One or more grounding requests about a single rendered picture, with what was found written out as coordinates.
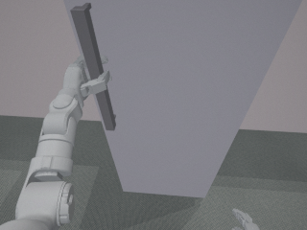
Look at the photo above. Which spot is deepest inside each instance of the fridge door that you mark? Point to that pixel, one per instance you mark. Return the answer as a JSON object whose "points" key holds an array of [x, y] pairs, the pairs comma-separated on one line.
{"points": [[184, 75]]}

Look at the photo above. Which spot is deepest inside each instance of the left robot upper arm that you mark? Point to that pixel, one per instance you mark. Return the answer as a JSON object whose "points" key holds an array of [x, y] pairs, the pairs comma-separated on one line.
{"points": [[44, 205]]}

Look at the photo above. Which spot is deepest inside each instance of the handle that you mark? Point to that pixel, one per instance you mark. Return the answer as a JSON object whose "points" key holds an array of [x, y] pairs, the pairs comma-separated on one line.
{"points": [[87, 38]]}

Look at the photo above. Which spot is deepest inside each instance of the robot right hand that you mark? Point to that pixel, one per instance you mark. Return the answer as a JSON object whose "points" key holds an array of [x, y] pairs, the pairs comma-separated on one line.
{"points": [[245, 220]]}

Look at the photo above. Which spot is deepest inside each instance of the robot left hand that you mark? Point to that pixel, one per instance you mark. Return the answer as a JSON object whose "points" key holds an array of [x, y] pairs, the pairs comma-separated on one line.
{"points": [[76, 78]]}

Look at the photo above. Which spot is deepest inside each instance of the left robot forearm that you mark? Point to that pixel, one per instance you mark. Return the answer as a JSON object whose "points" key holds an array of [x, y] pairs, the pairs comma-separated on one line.
{"points": [[53, 158]]}

